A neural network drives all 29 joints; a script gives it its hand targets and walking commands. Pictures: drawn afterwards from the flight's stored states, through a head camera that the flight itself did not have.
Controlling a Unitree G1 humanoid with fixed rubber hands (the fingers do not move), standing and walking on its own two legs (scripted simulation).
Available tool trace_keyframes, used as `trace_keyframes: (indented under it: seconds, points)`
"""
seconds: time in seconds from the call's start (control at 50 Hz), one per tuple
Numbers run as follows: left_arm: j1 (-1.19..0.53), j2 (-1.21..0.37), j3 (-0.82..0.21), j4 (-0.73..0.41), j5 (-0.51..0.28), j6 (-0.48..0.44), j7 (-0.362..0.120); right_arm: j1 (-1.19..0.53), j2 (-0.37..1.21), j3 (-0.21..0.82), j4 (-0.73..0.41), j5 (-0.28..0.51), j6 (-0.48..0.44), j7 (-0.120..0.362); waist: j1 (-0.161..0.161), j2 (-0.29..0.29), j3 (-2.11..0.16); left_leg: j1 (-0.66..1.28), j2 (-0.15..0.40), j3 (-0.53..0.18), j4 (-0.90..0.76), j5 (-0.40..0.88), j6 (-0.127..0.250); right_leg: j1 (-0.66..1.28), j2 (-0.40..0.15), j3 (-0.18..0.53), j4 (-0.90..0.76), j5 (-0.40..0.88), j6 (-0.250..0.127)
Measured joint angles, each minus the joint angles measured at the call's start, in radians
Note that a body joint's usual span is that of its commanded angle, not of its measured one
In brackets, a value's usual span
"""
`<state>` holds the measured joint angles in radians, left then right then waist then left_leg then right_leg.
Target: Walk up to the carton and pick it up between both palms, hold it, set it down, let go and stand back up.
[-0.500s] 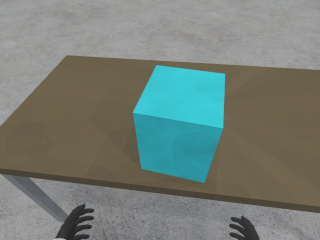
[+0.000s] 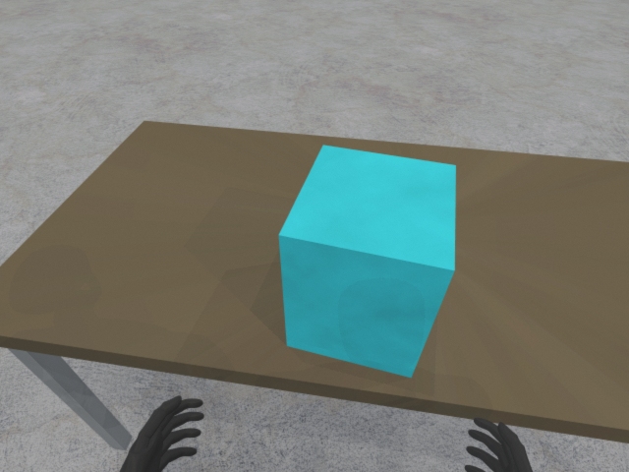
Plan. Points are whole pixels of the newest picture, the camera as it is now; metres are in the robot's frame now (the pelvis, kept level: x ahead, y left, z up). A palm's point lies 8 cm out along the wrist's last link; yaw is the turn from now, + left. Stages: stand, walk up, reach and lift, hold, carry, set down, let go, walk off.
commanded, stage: reach and lift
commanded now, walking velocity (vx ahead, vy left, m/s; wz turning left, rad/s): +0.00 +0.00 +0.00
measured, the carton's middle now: (366, 260) +0.44 -0.03 +0.04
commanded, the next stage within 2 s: none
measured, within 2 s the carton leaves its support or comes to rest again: neither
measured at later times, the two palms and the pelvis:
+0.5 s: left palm (142, 434) +0.17 +0.22 +0.02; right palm (508, 463) +0.17 -0.17 +0.02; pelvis -0.01 +0.00 +0.00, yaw +1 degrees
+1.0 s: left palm (172, 338) +0.27 +0.21 +0.06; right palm (512, 376) +0.25 -0.19 +0.06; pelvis +0.01 +0.01 +0.00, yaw +1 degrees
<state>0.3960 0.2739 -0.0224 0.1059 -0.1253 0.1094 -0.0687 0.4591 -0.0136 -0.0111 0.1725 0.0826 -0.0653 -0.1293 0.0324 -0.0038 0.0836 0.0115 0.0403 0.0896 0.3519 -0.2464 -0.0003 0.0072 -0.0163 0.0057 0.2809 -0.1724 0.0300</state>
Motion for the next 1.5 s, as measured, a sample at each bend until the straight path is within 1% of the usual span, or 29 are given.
trace_keyframes:
  seconds: [0.14,0.3,0.38,0.52,0.64,0.78,0.9,0.98,1.08,1.22,1.32,1.42,1.5]
  points:
    - [0.022,0.023,-0.027,-0.046,-0.05,-0.043,-0.015,0.044,0.023,0.001,-0.104,-0.026,0.009,-0.039,-0.007,0.013,-0.005,-0.015,-0.001,-0.006,0.016,-0.004,0.001,-0.014,-0.001,-0.003,0.02,-0.007,0.001]
    - [-0.017,0.066,-0.03,-0.087,-0.087,-0.083,-0.02,0.04,0.038,0.018,-0.193,-0.006,0.037,-0.076,0.009,-0.009,0.0,-0.042,0.005,-0.01,0.045,-0.01,-0.001,-0.04,0.005,-0.003,0.046,-0.012,-0.004]
    - [-0.034,0.082,-0.034,-0.108,-0.107,-0.085,-0.019,0.024,0.051,0.028,-0.219,0.01,0.059,-0.09,0.014,-0.015,0.0,-0.051,0.005,-0.015,0.06,-0.016,0.0,-0.045,0.006,-0.005,0.055,-0.016,-0.005]
    - [-0.076,0.096,-0.05,-0.127,-0.14,-0.068,-0.013,-0.042,0.067,0.018,-0.252,0.013,0.11,-0.118,0.011,-0.01,0.001,-0.072,0.002,-0.022,0.088,-0.031,0.006,-0.058,0.002,-0.008,0.071,-0.027,-0.001]
    - [-0.119,0.1,-0.057,-0.162,-0.155,-0.013,-0.002,-0.109,0.049,0.004,-0.265,0.029,0.168,-0.127,0.002,-0.006,-0.003,-0.084,-0.002,-0.026,0.094,-0.039,0.01,-0.061,0.0,-0.008,0.064,-0.03,0.004]
    - [-0.177,0.084,-0.038,-0.21,-0.144,0.072,0.004,-0.173,0.004,-0.008,-0.282,0.067,0.226,-0.125,-0.006,-0.001,-0.005,-0.081,-0.005,-0.026,0.078,-0.04,0.011,-0.053,-0.001,-0.004,0.035,-0.024,0.008]
    - [-0.251,0.078,-0.015,-0.236,-0.144,0.151,0.007,-0.236,-0.034,-0.02,-0.31,0.095,0.269,-0.122,-0.02,-0.004,-0.005,-0.093,-0.007,-0.028,0.062,-0.034,0.01,-0.065,-0.001,-0.002,0.021,-0.02,0.011]
    - [-0.29,0.065,0.008,-0.261,-0.13,0.198,-0.003,-0.267,-0.06,-0.013,-0.328,0.122,0.279,-0.122,-0.037,-0.004,-0.004,-0.094,-0.006,-0.032,0.05,-0.03,0.007,-0.064,0.001,-0.004,0.006,-0.015,0.009]
    - [-0.331,0.048,0.035,-0.286,-0.113,0.27,-0.017,-0.287,-0.089,0.003,-0.357,0.153,0.307,-0.135,-0.053,-0.003,0.0,-0.089,-0.003,-0.031,0.034,-0.022,0.003,-0.062,0.005,0.0,-0.007,-0.008,0.006]
    - [-0.455,0.046,0.069,-0.219,-0.107,0.335,-0.016,-0.38,-0.109,-0.005,-0.338,0.166,0.354,-0.14,-0.06,-0.009,-0.008,-0.105,-0.002,-0.023,0.017,-0.005,0.0,-0.095,0.007,0.01,0.007,-0.004,0.002]
    - [-0.528,0.048,0.093,-0.193,-0.103,0.362,-0.024,-0.444,-0.116,0.005,-0.327,0.184,0.372,-0.148,-0.074,-0.014,-0.02,-0.113,0.0,-0.024,0.011,0.005,-0.003,-0.106,0.01,0.012,0.006,0.004,-0.001]
    - [-0.625,0.053,0.108,-0.108,-0.096,0.404,-0.037,-0.531,-0.121,0.011,-0.276,0.196,0.412,-0.165,-0.085,-0.028,-0.02,-0.107,-0.002,-0.019,0.002,0.017,-0.002,-0.11,0.009,0.019,0.012,0.01,-0.001]
    - [-0.69,0.061,0.11,-0.065,-0.095,0.443,-0.03,-0.599,-0.121,0.002,-0.233,0.211,0.441,-0.17,-0.093,-0.039,-0.02,-0.118,-0.002,-0.016,0.006,0.022,-0.001,-0.122,0.009,0.022,0.017,0.015,-0.001]
